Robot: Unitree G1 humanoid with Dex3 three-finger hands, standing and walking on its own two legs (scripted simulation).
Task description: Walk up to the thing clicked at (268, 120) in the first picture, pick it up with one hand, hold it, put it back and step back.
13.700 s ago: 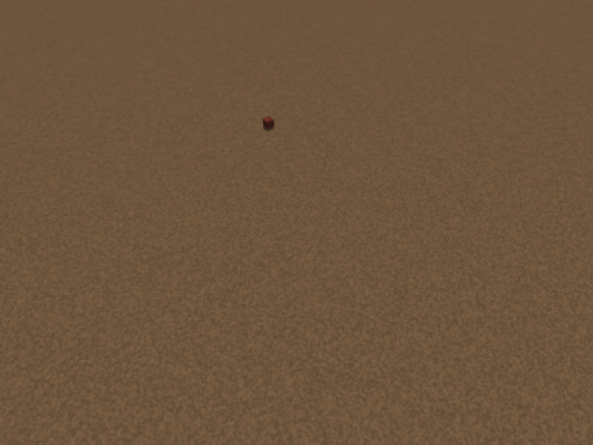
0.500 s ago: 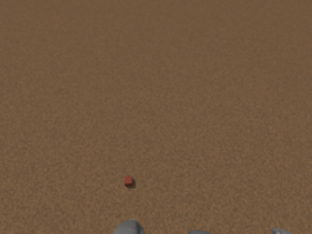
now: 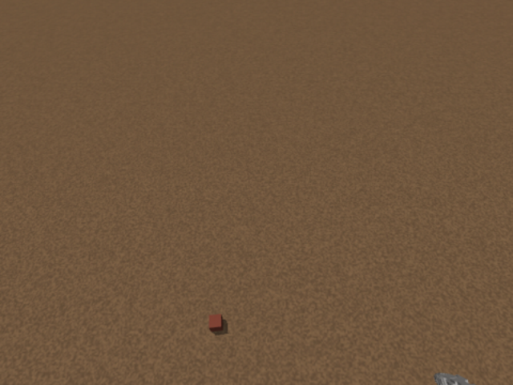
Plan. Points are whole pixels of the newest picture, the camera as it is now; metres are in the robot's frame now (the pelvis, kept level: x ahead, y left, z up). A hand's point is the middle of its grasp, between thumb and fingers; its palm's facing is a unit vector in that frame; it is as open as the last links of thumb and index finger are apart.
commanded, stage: walk up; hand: left
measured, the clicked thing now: (216, 322) +0.44 +0.22 -0.75
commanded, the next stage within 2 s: none
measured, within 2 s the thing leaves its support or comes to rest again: neither
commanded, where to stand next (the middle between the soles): +0.07 -0.02 m, yaw +1 degrees
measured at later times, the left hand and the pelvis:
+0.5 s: hand out of the picture +0.07 +0.26 -0.16, palm faces -0.02 -0.95 -0.31, open 7.4 cm; pelvis +0.00 +0.01 +0.01, yaw +0 degrees
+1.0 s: hand out of the picture +0.06 +0.27 -0.16, palm faces +0.01 -0.92 -0.38, open 7.4 cm; pelvis -0.03 +0.00 -0.01, yaw +1 degrees
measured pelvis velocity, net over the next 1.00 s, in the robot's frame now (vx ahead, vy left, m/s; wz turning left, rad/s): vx -0.03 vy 0.00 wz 0.01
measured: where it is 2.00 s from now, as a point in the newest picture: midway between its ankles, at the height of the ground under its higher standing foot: outside the picture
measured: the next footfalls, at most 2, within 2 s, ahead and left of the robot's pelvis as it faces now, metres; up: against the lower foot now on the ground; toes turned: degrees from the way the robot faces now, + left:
left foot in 1.28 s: -0.03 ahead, +0.13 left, +0.00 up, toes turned +3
right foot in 1.54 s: +0.08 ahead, -0.12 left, +0.00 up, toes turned +3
